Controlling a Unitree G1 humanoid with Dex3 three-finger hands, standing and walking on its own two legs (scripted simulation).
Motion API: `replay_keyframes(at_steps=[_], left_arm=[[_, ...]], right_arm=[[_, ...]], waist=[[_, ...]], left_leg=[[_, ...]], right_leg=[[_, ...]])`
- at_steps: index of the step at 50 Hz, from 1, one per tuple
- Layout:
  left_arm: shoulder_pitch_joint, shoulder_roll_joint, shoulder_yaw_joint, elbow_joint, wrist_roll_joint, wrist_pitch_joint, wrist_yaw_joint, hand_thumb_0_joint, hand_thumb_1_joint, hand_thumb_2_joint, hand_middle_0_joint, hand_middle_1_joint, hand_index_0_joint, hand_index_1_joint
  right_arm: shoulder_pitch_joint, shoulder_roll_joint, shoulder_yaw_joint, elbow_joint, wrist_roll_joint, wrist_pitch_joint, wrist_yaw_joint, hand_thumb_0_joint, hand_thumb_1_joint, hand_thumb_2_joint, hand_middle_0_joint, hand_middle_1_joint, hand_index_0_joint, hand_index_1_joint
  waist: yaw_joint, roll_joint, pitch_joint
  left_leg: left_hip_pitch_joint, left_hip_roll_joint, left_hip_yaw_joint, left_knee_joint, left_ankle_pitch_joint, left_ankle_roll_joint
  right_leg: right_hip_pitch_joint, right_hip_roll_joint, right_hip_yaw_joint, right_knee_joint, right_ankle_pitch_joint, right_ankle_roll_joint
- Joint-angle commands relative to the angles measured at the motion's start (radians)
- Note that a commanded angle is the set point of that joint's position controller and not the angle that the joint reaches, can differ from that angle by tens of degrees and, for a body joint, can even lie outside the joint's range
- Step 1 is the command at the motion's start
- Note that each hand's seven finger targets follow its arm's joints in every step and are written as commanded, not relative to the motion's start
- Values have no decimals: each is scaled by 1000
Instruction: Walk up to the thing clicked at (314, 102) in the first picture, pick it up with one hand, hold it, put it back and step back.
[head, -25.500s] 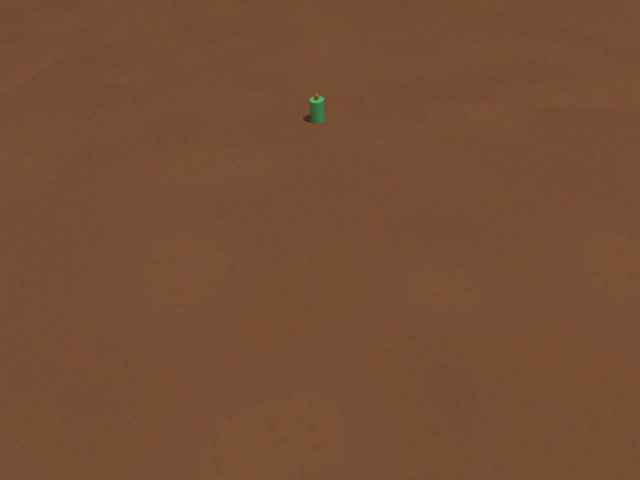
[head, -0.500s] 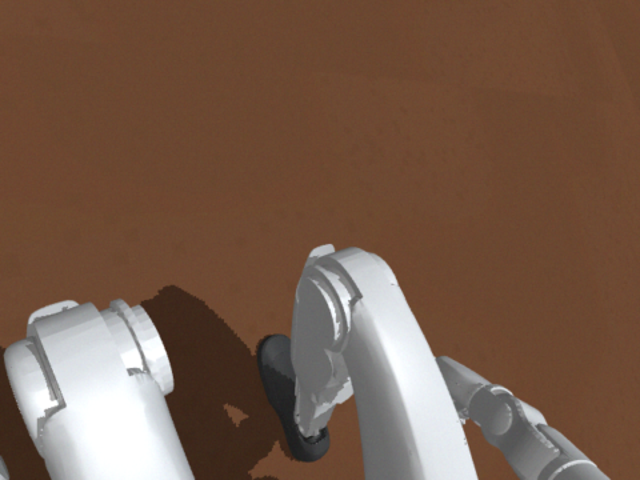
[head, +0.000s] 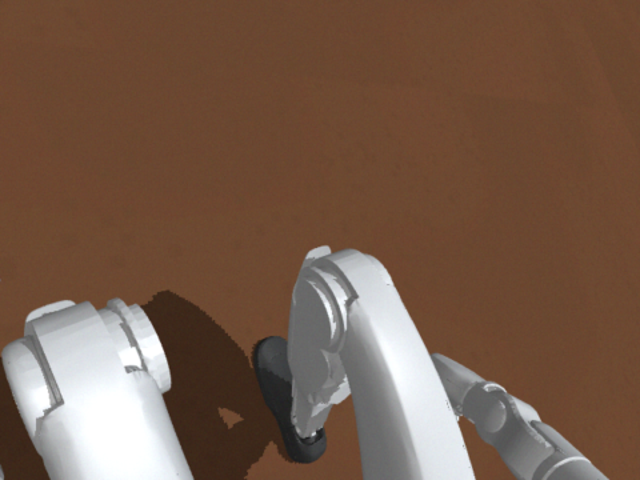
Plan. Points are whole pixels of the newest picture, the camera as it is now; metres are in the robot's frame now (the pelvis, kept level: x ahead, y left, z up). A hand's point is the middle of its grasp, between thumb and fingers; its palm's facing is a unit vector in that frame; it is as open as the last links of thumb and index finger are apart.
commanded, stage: withdraw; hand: left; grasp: from the side
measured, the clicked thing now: out of the picture +0.42 +0.32 -0.20
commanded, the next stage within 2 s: rise in 0.46 s
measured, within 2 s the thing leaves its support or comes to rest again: neither
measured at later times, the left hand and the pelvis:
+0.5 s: hand out of the picture +0.40 +0.39 -0.10, palm faces +0.51 -0.86 -0.04, open 17.5 cm; pelvis +0.00 +0.00 +0.01, yaw +1 degrees
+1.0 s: hand out of the picture +0.27 +0.41 +0.01, palm faces +0.40 -0.79 -0.46, open 17.3 cm; pelvis +0.01 -0.01 +0.10, yaw +10 degrees
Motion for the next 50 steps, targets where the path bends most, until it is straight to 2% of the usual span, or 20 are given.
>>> replay_keyframes(at_steps=[1, 7, 13, 16, 19, 22, 23, 25, 28, 29, 30, 31, 32, 33, 35, 36, 37, 41, 46, 50], left_arm=[[-214, 178, -11, -141, 0, -72, -2, 0, -611, 10, -133, -42, -131, -44], [-201, 203, 10, -147, -6, -81, -6, 0, -591, 57, -73, -30, -72, -33], [-187, 324, 92, -281, 2, -54, -33, 0, -546, 55, -62, -18, -63, -18], [-190, 338, 120, -382, -11, -9, -61, 0, -546, 54, -61, -23, -65, -20], [-157, 281, 79, -418, -18, 65, -122, 0, -563, 39, -67, -23, -72, -19], [-90, 131, -5, -370, -61, 145, -193, 0, -576, 16, -56, -12, -66, -3], [-99, 150, 26, -400, -84, 158, -207, 0, -577, 27, -46, -21, -63, -7], [-71, 134, 18, -403, -108, 193, -238, 0, -582, 8, -41, -18, -65, 0], [-82, 92, 4, -481, -124, 224, -267, 0, -586, 8, -38, -24, -66, 0], [-76, 101, 16, -490, -120, 233, -269, 0, -506, 51, -30, 0, -18, 0], [3, 299, 73, -452, 41, 309, -220, 0, -477, 64, -52, -33, -44, -36], [-62, 292, 79, -543, 29, 337, -201, 0, -494, 75, -52, -39, -41, -45], [-93, 185, 15, -549, 34, 362, -203, 0, -499, 74, -56, -50, -46, -55], [-105, 180, 8, -619, 45, 385, -197, 0, -528, 81, -64, -53, -50, -63], [-68, 261, 54, -692, 70, 455, -164, 0, -553, 76, -82, -57, -68, -67], [-48, 289, 70, -713, 85, 490, -150, 0, -473, 118, -62, -72, -61, -73], [-64, 279, 53, -763, 91, 517, -143, 0, -509, 80, -54, -60, -54, -61], [114, 129, 2, -813, 107, 641, -116, 0, -551, 56, -51, -54, -50, -55], [243, -48, -126, -943, 110, 790, -79, 0, -551, 56, -51, -54, -50, -55], [327, -37, -139, -1122, 100, 885, -38, 0, -564, 49, -51, -52, -50, -53]], right_arm=[[27, -355, -122, -23, -3, 12, -23, 0, -915, -903, 201, 301, 201, 301], [26, -360, -118, -27, 1, 13, -24, 0, -895, -899, 202, 301, 201, 301], [51, -361, -138, -25, 10, 21, -31, 0, -894, -899, 202, 301, 201, 301], [73, -360, -171, -35, 27, 24, -37, 0, -894, -899, 202, 301, 201, 301], [93, -352, -208, -43, 59, 28, -45, 0, -899, -899, 201, 301, 201, 301], [129, -319, -230, -19, 94, 22, -51, 0, -893, -898, 201, 301, 201, 301], [132, -328, -238, -35, 105, 18, -53, 0, -885, -895, 201, 301, 201, 301], [152, -311, -253, -14, 127, 15, -55, 0, -872, -891, 202, 301, 201, 301], [163, -305, -286, -24, 152, 6, -56, 0, -861, -888, 202, 301, 201, 301], [172, -300, -298, -19, 158, 4, -57, 0, -803, -885, 200, 303, 201, 303], [198, -272, -357, 0, 200, 16, -68, 0, -883, -905, 201, 303, 202, 303], [199, -276, -371, -32, 211, 26, -70, 0, -895, -907, 202, 303, 202, 303], [216, -269, -386, -27, 222, 32, -67, 0, -903, -909, 202, 303, 202, 303], [224, -253, -395, -27, 232, 38, -63, 0, -920, -914, 201, 303, 201, 303], [259, -235, -419, -14, 258, 43, -77, 0, -964, -925, 202, 303, 202, 303], [277, -226, -431, -7, 266, 49, -79, 0, -896, -902, 201, 301, 201, 301], [284, -210, -440, -5, 272, 55, -81, 0, -896, -902, 201, 301, 201, 301], [294, -177, -497, -20, 309, 66, -87, 0, -896, -902, 201, 301, 201, 301], [292, -149, -560, -67, 354, 65, -101, 0, -896, -902, 201, 301, 201, 301], [296, -130, -576, -112, 385, 69, -128, 0, -895, -902, 201, 301, 201, 301]], waist=[[-108, 534, -538], [-96, 554, -537], [-46, 663, -611], [-26, 694, -661], [-16, 715, -675], [-21, 595, -626], [-19, 566, -628], [13, 542, -634], [31, 558, -669], [44, 551, -684], [133, 655, -804], [117, 702, -850], [94, 704, -839], [109, 727, -834], [145, 761, -892], [155, 744, -917], [153, 731, -925], [184, 655, -932], [186, 513, -957], [209, 407, -1004]], left_leg=[[376, 63, 107, -339, 84, -12], [394, 67, 95, -352, 112, -18], [449, 70, 117, -372, 149, -26], [465, 65, 136, -387, 155, -26], [463, 61, 145, -423, 132, -26], [372, 52, 161, -409, 103, -7], [348, 48, 159, -410, 96, -2], [335, 44, 164, -422, 60, 4], [368, 41, 153, -455, 37, -1], [373, 41, 158, -453, 35, 0], [511, 42, 195, -522, 90, -5], [524, 49, 194, -548, 91, -8], [525, 49, 194, -565, 78, -11], [534, 48, 200, -588, 63, -12], [579, 44, 219, -612, 104, -9], [575, 39, 234, -597, 132, -5], [554, 32, 255, -589, 141, 2], [577, 25, 266, -657, 145, 7], [587, 14, 284, -778, -8, 26], [624, 6, 300, -866, -36, 37]], right_leg=[[225, 28, -138, -169, 155, -75], [229, 27, -139, -154, 171, -77], [238, 22, -116, -144, 191, -85], [233, 16, -99, -157, 194, -89], [192, 7, -88, -161, 175, -96], [169, 10, -78, -190, 156, -92], [175, 8, -82, -195, 151, -89], [151, 5, -75, -200, 110, -90], [104, -6, -71, -189, 88, -97], [98, -6, -64, -192, 85, -99], [113, -23, -27, -226, 92, -107], [112, -21, -21, -226, 91, -108], [82, -24, -17, -227, 92, -110], [58, -26, -13, -231, 79, -116], [80, -31, 7, -249, 96, -118], [92, -33, 19, -258, 107, -119], [102, -33, 34, -277, 115, -123], [92, -42, 53, -320, 103, -126], [149, -49, 89, -469, -6, -119], [294, -55, 126, -608, -46, -110]])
